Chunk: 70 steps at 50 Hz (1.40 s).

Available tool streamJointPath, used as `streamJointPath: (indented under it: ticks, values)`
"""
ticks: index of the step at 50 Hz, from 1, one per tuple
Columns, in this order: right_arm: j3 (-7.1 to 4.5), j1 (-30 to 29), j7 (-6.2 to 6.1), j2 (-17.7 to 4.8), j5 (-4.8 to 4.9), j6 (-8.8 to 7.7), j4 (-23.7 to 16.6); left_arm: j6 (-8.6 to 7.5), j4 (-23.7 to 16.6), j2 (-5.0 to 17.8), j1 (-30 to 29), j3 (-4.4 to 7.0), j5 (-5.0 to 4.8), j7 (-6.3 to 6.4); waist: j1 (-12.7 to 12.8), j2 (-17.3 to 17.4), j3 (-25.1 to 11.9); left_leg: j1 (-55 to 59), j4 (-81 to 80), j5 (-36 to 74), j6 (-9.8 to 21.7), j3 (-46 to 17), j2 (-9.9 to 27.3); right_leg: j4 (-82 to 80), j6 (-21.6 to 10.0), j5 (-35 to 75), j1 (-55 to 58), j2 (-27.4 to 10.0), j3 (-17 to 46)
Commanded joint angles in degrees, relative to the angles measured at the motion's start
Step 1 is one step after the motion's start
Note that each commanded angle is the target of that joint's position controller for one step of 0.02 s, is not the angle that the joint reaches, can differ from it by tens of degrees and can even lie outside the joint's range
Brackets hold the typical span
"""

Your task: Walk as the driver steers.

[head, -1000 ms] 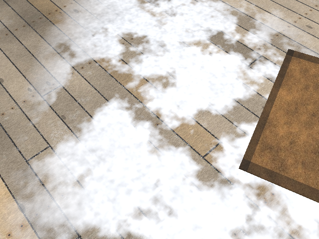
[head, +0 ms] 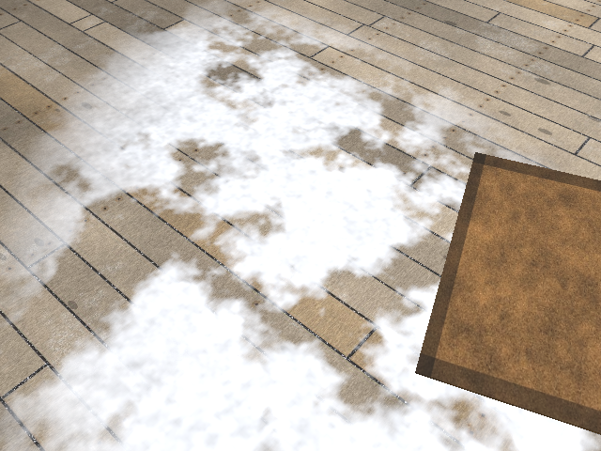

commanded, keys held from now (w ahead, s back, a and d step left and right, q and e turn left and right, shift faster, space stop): no key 0.76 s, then w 0.24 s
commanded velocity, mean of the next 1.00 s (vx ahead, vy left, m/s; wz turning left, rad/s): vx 0.08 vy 0.00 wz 0.00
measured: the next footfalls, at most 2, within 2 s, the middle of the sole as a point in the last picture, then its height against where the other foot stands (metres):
left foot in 1.44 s outside the picture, level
right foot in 1.98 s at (351, 370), level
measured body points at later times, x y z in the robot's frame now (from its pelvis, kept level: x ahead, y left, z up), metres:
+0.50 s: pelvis +0.03 +0.03 +0.00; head +0.04 +0.03 +0.45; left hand +0.07 +0.28 -0.15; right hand +0.10 -0.23 -0.14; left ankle +0.01 +0.14 -0.73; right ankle -0.01 -0.13 -0.73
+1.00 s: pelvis +0.03 +0.00 +0.00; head +0.03 -0.02 +0.45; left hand +0.02 +0.25 -0.15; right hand +0.04 -0.26 -0.16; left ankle +0.01 +0.14 -0.73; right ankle +0.00 -0.11 -0.73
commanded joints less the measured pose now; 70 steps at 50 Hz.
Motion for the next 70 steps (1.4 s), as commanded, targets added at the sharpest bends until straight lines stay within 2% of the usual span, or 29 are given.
streamJointPath:
  ticks: [1, 3, 4, 5, 6, 7, 10, 14, 21, 38, 40, 42, 44, 45, 46, 47, 48, 49, 50, 51, 52, 53, 55, 56, 58, 62, 65, 68, 70]
  values:
    - [-0.96, -2.2, -0.49, -4.27, 0.43, -1.57, -3.07, -1.09, -1.95, 8.67, 1.38, 2.13, -0.48, 0.33, 1.37, -5.69, 6.46, -5.93, -0.12, -11.24, 1.88, 3.5, -2.73, -13.86, -6.46, -23.32, -7.68, -5.41, 9.05]
    - [-0.75, -0.48, -0.18, -2.91, -0.06, -2.93, -2.34, -1.87, -1.78, 7.82, -0.38, 1.69, -0.18, 0.25, 0.01, -8.43, 6.05, -4.07, 1.49, -1.52, 1.91, 3.17, -2.41, -14.69, -7.28, -15.43, -8.37, -7.72, 11.7]
    - [-0.72, 1.01, 0.02, -2.97, -0.31, -3.3, -1.76, -2.19, -1.9, 6.51, -2.22, 1.18, 0.08, 0.17, -1.24, -7.6, 5.08, -0.77, -1.23, 2.79, 2.13, 1.71, -1.28, -11.8, -5.97, -7.77, -9.33, -6.37, 9.18]
    - [-1.13, 1.67, 0.26, -5.09, -0.34, -3.43, -1.17, -2.33, -1.67, 5.81, -1.94, 1.06, 0.19, 0.23, -0.59, -3.36, 4.32, 0.41, -2.97, 8.46, 2.51, -0.22, -0.58, -7.38, -3.53, -0.54, -8.35, -2.57, 3.99]
    - [-1.6, 1.73, 0.5, -7.1, -0.09, -3.44, -0.59, -2.34, -0.9, 4.92, 0.24, 0.94, 0.33, 0.46, 0.72, 3.02, 2.24, 0.76, -4.43, 13.79, 3.7, -2.57, 0.8, -2.61, -0.66, 5.44, -5.36, 1.19, -1.33]
    - [-1.13, 1.65, 0.68, -6.08, 0.0, -3.37, -0.34, -2.26, 0.28, 4.52, 2.47, 0.85, 0.47, 0.72, 1.42, 5.44, -0.03, 1.4, -5.44, 18.0, 5.02, -4.7, 2.3, -1.59, 1.02, 10.04, -2.49, 1.05, -1.53]
    - [-0.85, 2.13, 1.12, -5.92, 0.32, -3.21, 0.48, -1.4, 2.27, 6.29, 3.22, 1.08, -0.37, 1.16, 0.9, 1.23, -2.29, 3.7, -3.5, 29.29, 4.61, -3.51, 1.91, -1.74, 0.97, 20.02, 1.3, -0.38, -0.34]
    - [-0.68, 2.82, 1.19, -5.65, 0.66, -2.36, 2.12, -0.11, 4.58, 5.76, 3.64, 0.79, -0.46, 1.18, 0.56, 2.0, -3.94, 7.35, -3.2, 37.27, 4.19, -2.59, 1.79, -3.25, 1.22, 22.19, 2.85, -1.12, -0.12]
    - [-0.67, 0.68, 0.76, -5.08, 0.45, -0.98, 3.44, 0.7, 8.07, 5.83, 2.49, 0.59, -0.28, 1.4, 0.4, 0.43, -1.28, 6.9, -5.76, 29.33, 3.63, -1.61, 0.83, -6.83, 1.67, 19.43, 3.26, -1.27, -0.86]
    - [-0.47, 0.32, -0.15, -4.16, 0.11, 0.01, 6.22, -0.28, 13.78, 4.83, 3.13, -0.14, -0.04, 1.44, 0.45, 0.18, 2.21, 4.18, -9.28, 12.72, 2.79, -1.14, -0.32, -9.46, 1.87, 10.83, 0.25, -1.11, -1.9]
    - [-0.75, 1.73, -0.45, -4.77, 0.49, 0.32, 7.0, -0.26, 14.66, 3.84, 4.55, -0.33, -0.41, 1.52, 0.28, 1.55, 1.6, 3.54, -10.71, -6.39, 3.89, -1.48, -0.94, -6.7, 1.05, -2.0, -0.87, 1.27, -4.69]
    - [-1.48, 3.06, -0.58, -7.06, 0.97, 0.26, 6.9, -0.82, 13.57, 3.64, 3.63, -0.38, -0.56, 1.49, -0.32, 5.39, 5.21, -0.35, -15.17, -25.8, 7.0, -8.0, 3.19, -0.93, -0.43, -12.02, -6.48, 2.39, -6.41]
    - [-2.39, 5.53, -0.36, -9.53, 1.27, -0.67, 6.93, -2.41, 12.38, 2.0, 3.13, -0.78, -0.68, 0.79, -0.76, 10.97, 6.73, -1.87, -21.44, -33.61, 11.74, -20.23, 11.87, 8.66, -1.46, -9.14, -10.0, 1.0, -7.0]
    - [-2.66, 5.47, -0.29, -9.92, 1.37, -1.17, 6.71, -3.22, 12.15, 1.94, 3.17, -0.74, -0.88, 0.26, -0.46, 11.18, 7.6, -5.07, -23.59, -33.56, 13.52, -24.44, 14.71, 12.38, -2.33, -8.04, -8.96, -0.46, -5.74]
    - [-2.62, 3.4, -0.17, -9.7, 1.35, -1.57, 5.89, -3.86, 12.26, 1.75, 4.21, -0.6, -1.18, -0.2, 1.07, 10.55, 8.22, -7.54, -23.89, -31.77, 13.7, -24.75, 15.5, 12.59, -3.44, -8.35, -7.44, -1.52, -5.22]
    - [-2.51, -0.09, 0.04, -9.25, 1.74, -1.72, 4.62, -4.34, 12.85, 1.07, 6.43, -0.66, -1.4, -0.56, 3.24, 9.95, 8.73, -10.51, -22.77, -28.83, 12.33, -21.43, 14.3, 7.05, -4.79, -8.64, -3.34, -2.05, -5.5]
    - [-2.25, -4.64, 0.23, -8.38, 2.35, -1.63, 3.02, -4.74, 14.44, 0.53, 10.67, -0.59, -1.28, -0.78, 6.18, 8.47, 8.95, -15.67, -19.44, -24.28, 9.82, -14.93, 10.58, -2.25, -5.99, -5.53, 5.38, -1.36, -6.34]
    - [-1.86, -6.12, 0.32, -6.57, 2.35, -1.7, 2.2, -4.87, 16.48, 1.35, 15.08, -0.07, -0.7, -0.83, 7.59, 3.81, 8.46, -18.41, -11.0, -18.19, 7.3, -8.18, 5.41, -7.99, -5.76, -2.49, 11.27, -0.62, -4.81]
    - [-0.77, -6.02, 0.76, -2.42, 1.59, -2.2, 1.65, -4.96, 17.8, 5.34, 21.52, 1.03, -0.34, -0.73, 8.62, -9.06, 3.96, -22.18, 8.99, -10.3, 3.73, 0.71, -0.4, -16.19, -7.54, -9.1, 17.51, -10.68, 10.72]
    - [-0.77, -7.85, 0.51, -1.92, 2.09, -3.23, -1.13, -5.79, 17.34, 12.56, 24.92, 2.35, -0.21, -1.83, 9.16, -19.36, 5.37, -31.45, 20.72, -13.67, 3.44, 2.47, -4.02, -26.25, -14.5, -21.56, 16.95, -21.65, 33.74]
    - [-1.11, -8.4, 0.58, -3.77, 3.2, -4.12, -1.52, -6.82, 15.99, 10.43, 20.12, 1.54, 0.58, -1.98, 6.45, -13.1, 9.21, -34.6, 29.92, -11.1, 4.74, -2.49, -0.29, -28.07, -16.45, -25.86, 12.45, -24.04, 38.11]
    - [-1.18, -5.82, 1.06, -4.23, 3.42, -4.79, -0.66, -7.42, 14.39, 7.52, 15.82, 0.8, -0.08, -1.95, 4.01, -8.8, 11.0, -36.9, 32.97, -5.01, 5.61, -3.43, 1.92, -27.36, -14.85, -22.07, 12.4, -22.2, 32.08]
    - [-1.85, -4.21, 1.54, -5.31, 1.83, -5.7, 0.74, -7.52, 12.89, 5.83, 12.56, 0.25, -0.83, -2.45, 2.66, -5.68, 8.56, -35.77, 30.27, 3.63, 5.88, -2.11, 4.31, -26.75, -10.74, -6.85, 14.67, -17.27, 19.95]
    - [-2.14, -5.5, 1.84, -5.56, 1.36, -5.86, 0.47, -7.24, 12.84, 4.29, 13.33, -0.22, -0.53, -2.39, 3.06, -5.42, 7.44, -34.18, 27.74, 6.69, 5.43, -1.38, 5.08, -26.95, -9.63, -0.34, 15.09, -15.5, 15.33]
    - [-1.9, -7.88, 2.55, -3.59, 1.27, -5.7, -0.15, -6.62, 13.44, 3.26, 16.69, -0.66, 0.03, -1.88, 4.15, -6.18, 5.86, -32.72, 23.62, 10.33, 4.05, 1.15, 4.65, -26.38, -9.29, 11.79, 16.53, -13.03, 8.6]
    - [-0.46, -17.55, 3.21, -0.68, 1.49, -5.36, -4.2, -5.72, 12.5, 6.16, 18.05, -0.31, 0.28, -0.71, 5.97, -5.56, 7.0, -27.07, 8.9, 16.84, 2.02, 4.16, 2.41, -27.62, -9.64, 17.93, 11.59, -11.39, 2.8]
    - [-0.07, -21.67, 3.89, -1.6, 1.92, -5.33, -6.19, -5.73, 12.7, 7.65, 19.19, 0.3, -0.4, -0.49, 6.18, -6.55, 8.59, -23.01, 2.86, 18.91, 2.36, 4.9, 1.47, -28.71, -10.34, 18.61, 10.66, -12.96, 1.65]
    - [-0.32, -22.51, 4.58, -3.53, 1.95, -5.75, -7.78, -5.37, 12.75, 8.4, 18.2, 1.05, -1.07, -0.45, 4.09, -6.59, 8.37, -20.94, -1.22, 17.27, 4.7, 3.95, 1.24, -25.8, -9.32, 26.15, 15.57, -15.39, 0.51]
    - [-1.64, -16.72, 4.54, -6.41, 1.78, -5.98, -6.97, -4.86, 12.11, 9.79, 16.2, 1.72, -0.69, -0.49, -0.15, -8.25, 2.95, -10.86, -1.5, 15.04, 6.78, 5.67, -1.63, -17.5, -7.98, 47.16, 17.54, -15.66, -1.2]
Keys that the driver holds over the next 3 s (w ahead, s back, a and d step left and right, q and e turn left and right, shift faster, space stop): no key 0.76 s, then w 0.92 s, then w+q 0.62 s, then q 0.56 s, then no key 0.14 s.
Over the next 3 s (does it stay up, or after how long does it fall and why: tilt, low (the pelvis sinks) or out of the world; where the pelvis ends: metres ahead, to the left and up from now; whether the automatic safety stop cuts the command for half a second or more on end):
stays up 0.89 0.10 0.00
